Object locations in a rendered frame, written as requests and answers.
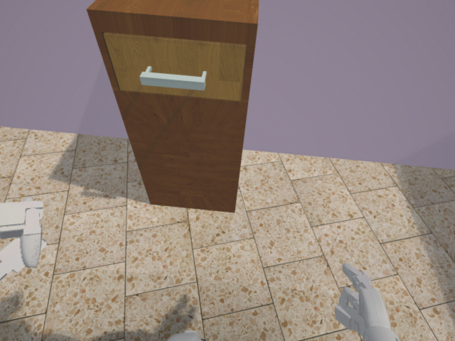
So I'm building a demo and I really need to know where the right robot hand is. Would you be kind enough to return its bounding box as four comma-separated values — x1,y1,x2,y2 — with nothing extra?
335,263,392,336

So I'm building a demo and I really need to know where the left robot shin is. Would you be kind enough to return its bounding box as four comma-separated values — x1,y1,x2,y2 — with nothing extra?
184,330,200,338

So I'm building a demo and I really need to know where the robot right forearm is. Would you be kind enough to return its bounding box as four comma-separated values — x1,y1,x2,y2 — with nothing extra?
363,326,400,341

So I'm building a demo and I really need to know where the drawer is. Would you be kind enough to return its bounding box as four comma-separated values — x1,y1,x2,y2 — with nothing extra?
104,32,246,101

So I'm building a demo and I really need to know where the cabinet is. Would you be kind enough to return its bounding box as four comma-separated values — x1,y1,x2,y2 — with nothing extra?
87,0,259,213

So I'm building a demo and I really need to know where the left robot hand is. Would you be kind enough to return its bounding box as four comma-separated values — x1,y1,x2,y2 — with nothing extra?
0,197,47,280

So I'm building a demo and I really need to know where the handle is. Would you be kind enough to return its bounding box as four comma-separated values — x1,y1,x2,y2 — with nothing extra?
140,66,207,91

